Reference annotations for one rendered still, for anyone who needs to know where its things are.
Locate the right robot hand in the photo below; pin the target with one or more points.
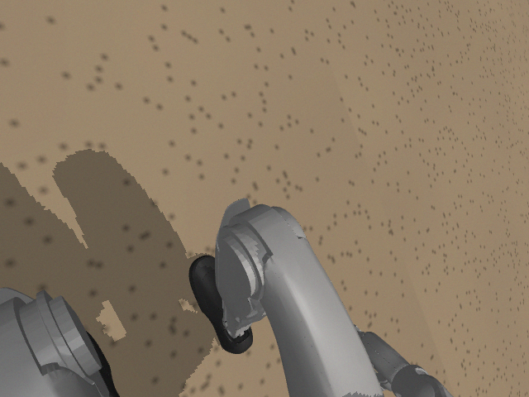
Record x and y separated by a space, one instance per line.
385 360

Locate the right robot arm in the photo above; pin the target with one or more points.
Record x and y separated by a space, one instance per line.
414 381

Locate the right robot foot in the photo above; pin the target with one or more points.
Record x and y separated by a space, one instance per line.
203 284

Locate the left robot foot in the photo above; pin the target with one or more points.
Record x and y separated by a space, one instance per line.
106 370

